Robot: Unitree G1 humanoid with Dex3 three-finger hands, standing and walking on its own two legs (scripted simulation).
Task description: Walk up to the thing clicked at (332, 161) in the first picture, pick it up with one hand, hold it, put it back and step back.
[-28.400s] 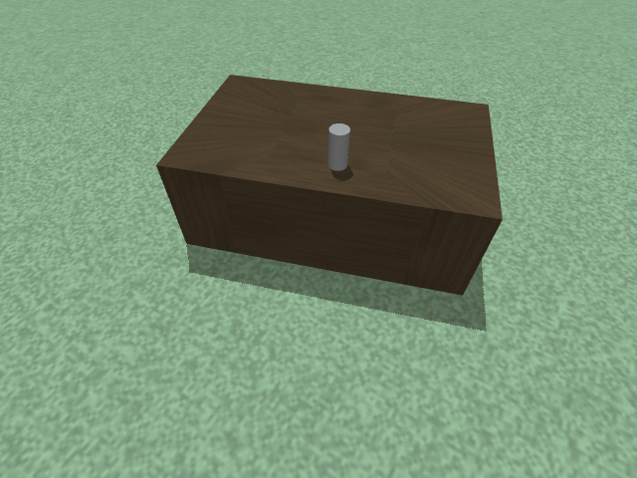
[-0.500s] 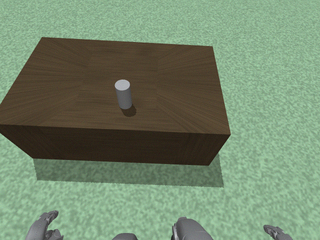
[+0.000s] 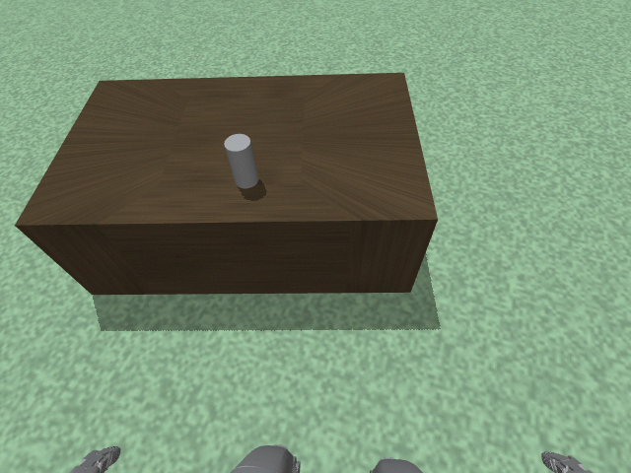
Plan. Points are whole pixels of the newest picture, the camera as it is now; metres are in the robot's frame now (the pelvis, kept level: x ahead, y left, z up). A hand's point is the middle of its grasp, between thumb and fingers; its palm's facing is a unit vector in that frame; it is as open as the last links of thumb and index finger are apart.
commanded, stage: step back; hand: left
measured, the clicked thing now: (242, 162) +0.89 +0.23 -0.27
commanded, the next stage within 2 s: stand in 1.68 s
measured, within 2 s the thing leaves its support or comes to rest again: neither
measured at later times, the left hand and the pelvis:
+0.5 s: hand out of the picture -0.11 +0.24 -0.15, palm faces -0.03 -0.91 -0.41, open 7.4 cm; pelvis -0.18 -0.03 -0.01, yaw -2 degrees
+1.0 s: hand out of the picture -0.24 +0.25 -0.15, palm faces +0.06 -0.92 -0.38, open 7.4 cm; pelvis -0.27 -0.03 +0.00, yaw +2 degrees
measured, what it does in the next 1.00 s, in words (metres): walks backwards: left foot, then right foot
